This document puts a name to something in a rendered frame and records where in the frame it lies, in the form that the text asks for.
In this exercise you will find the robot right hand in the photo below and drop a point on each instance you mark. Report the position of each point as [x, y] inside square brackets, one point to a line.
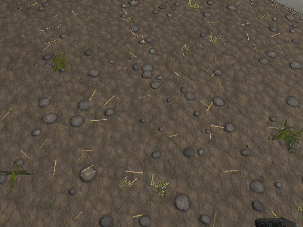
[274, 222]

